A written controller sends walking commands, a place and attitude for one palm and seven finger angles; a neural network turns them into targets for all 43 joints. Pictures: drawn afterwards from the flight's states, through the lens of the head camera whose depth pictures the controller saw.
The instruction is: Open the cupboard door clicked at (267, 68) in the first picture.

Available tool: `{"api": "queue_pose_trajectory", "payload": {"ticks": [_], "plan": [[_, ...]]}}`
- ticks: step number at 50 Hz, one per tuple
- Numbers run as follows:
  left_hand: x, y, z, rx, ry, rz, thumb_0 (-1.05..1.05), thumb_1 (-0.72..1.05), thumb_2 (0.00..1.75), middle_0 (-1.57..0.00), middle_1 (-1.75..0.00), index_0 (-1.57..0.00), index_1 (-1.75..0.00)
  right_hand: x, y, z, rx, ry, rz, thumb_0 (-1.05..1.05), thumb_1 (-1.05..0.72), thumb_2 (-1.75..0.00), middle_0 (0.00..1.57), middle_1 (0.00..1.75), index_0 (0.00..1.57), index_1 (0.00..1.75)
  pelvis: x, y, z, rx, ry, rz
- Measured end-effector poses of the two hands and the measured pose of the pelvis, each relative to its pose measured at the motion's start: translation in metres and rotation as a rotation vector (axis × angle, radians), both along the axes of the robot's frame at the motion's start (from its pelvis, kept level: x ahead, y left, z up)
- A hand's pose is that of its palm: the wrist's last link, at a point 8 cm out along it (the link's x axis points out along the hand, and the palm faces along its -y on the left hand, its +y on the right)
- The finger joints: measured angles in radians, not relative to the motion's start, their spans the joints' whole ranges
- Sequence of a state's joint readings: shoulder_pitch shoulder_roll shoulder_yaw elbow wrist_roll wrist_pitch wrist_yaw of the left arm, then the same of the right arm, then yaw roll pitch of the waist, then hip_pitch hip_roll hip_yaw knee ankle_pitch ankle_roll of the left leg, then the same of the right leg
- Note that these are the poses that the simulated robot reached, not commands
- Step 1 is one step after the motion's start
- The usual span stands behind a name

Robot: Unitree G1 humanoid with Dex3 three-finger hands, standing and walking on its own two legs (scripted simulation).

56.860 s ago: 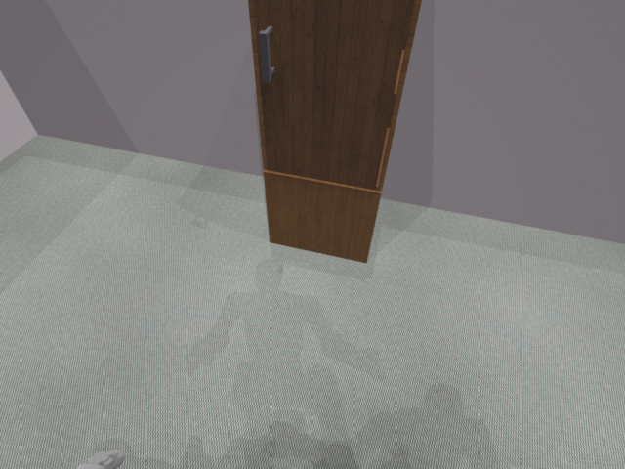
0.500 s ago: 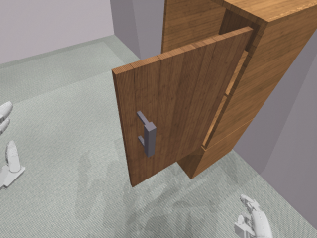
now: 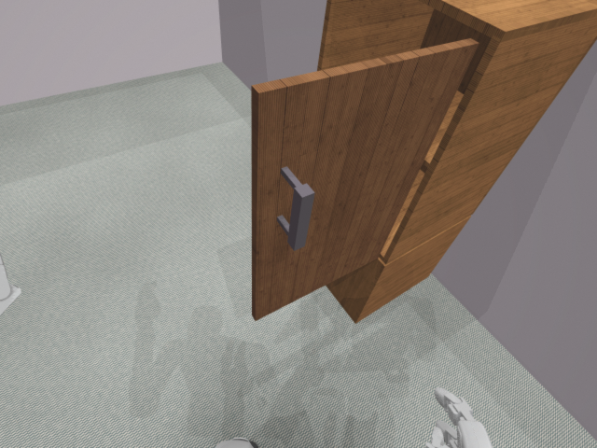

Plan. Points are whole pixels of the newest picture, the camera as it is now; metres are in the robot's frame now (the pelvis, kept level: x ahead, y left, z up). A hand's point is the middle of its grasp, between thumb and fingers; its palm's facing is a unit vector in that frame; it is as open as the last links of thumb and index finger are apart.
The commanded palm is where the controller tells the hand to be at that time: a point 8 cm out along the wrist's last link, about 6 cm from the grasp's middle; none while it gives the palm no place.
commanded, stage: step back with the hand held close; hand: left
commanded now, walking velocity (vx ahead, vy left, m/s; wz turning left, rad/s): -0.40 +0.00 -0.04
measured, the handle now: (292, 209) +0.43 +0.04 +0.07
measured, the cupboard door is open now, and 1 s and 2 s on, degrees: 88 88 88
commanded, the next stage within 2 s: stop stepping back and stand still in 0.14 s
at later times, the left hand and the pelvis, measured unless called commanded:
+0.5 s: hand (31, 395) +0.13 +0.23 +0.17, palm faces +0.33 -0.81 -0.48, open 7.4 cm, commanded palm +0.07 +0.27 +0.18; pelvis -0.10 -0.02 +0.00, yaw -5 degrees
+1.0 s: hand out of the picture +0.08 +0.25 +0.17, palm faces +0.39 -0.79 -0.48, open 7.4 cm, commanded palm +0.02 +0.29 +0.18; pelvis -0.13 +0.00 +0.00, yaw -2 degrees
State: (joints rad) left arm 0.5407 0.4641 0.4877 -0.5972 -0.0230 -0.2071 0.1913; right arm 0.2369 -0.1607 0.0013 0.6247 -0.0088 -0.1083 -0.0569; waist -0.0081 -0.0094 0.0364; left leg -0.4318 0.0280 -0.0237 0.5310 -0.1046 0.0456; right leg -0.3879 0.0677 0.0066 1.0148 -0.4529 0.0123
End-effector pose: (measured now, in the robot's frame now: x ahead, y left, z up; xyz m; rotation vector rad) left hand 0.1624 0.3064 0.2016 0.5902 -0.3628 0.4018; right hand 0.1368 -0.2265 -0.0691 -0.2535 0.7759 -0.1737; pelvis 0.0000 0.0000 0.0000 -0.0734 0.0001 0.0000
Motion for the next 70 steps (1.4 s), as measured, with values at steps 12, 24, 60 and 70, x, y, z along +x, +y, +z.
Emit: {"api": "queue_pose_trajectory", "payload": {"ticks": [12, 24, 60, 70], "plan": [[-0.032, -0.052, -0.026, -0.07, 0.152, -0.128, 0.02, 0.89, 0.9, -0.21, -0.31, -0.21, -0.3, -0.033, -0.02, -0.011, 0.041, -0.006, 0.031, 0.01, -0.9, -0.9, 0.21, 0.3, 0.2, 0.3, -0.061, -0.024, -0.002, 0.036, 0.042, -0.068], [-0.061, -0.04, -0.013, -0.041, 0.109, -0.1, 0.01, 0.89, 0.9, -0.21, -0.31, -0.22, -0.3, -0.082, -0.05, 0.017, -0.03, -0.127, -0.062, 0.01, -0.91, -0.9, 0.2, 0.3, 0.2, 0.3, -0.094, -0.021, 0.001, 0.077, -0.016, -0.082], [-0.141, -0.009, -0.026, -0.089, 0.137, -0.001, 0.01, 0.89, 0.9, -0.21, -0.31, -0.22, -0.3, -0.128, 0.006, 0.002, 0.063, -0.089, 0.029, 0.01, -0.9, -0.9, 0.21, 0.3, 0.2, 0.3, -0.143, 0.001, 0.005, 0.065, -0.033, -0.046], [-0.159, -0.017, -0.227, -0.339, 0.994, 0.076, 0.0, 0.9, 0.9, -0.2, -0.3, -0.2, -0.3, -0.161, -0.022, -0.046, 0.072, 0.124, 0.034, 0.01, -0.9, -0.9, 0.2, 0.3, 0.2, 0.3, -0.164, 0.008, -0.005, 0.088, -0.002, -0.02]]}}
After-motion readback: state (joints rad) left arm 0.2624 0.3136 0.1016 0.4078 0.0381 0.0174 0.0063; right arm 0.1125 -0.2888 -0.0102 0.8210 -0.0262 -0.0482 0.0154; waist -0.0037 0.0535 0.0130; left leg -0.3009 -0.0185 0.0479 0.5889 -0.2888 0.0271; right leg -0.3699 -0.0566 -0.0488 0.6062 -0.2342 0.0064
